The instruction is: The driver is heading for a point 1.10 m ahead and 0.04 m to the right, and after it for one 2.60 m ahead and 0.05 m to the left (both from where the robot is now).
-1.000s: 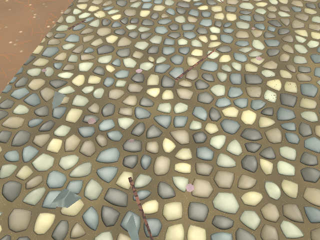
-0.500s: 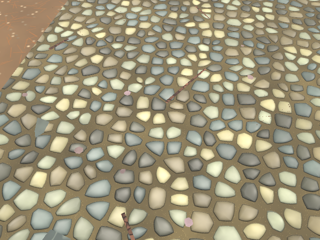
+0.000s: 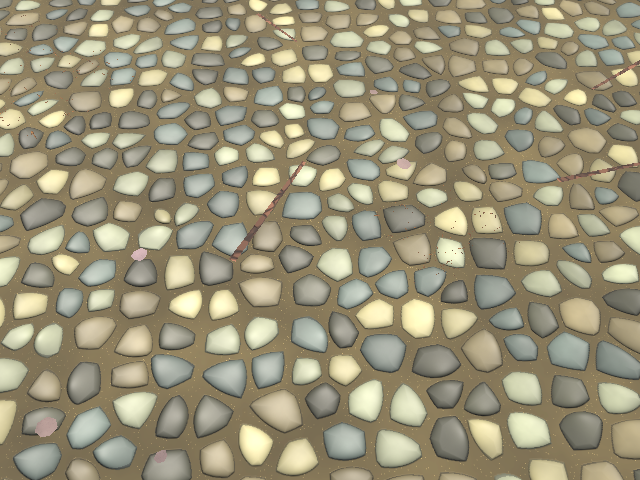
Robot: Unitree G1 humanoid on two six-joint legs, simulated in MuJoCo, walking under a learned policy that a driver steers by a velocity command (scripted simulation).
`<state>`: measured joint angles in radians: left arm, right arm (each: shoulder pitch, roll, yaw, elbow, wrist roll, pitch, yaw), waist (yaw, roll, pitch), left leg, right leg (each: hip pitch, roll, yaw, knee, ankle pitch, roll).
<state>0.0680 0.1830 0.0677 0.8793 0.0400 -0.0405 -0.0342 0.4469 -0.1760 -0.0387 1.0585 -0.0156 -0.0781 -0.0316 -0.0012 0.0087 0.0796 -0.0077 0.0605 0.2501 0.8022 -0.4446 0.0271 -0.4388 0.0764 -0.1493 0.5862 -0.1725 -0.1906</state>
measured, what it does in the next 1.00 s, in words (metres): walks ahead: left foot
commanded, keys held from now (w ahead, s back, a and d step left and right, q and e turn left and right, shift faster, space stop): w+e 0.30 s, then w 0.58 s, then w+q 0.12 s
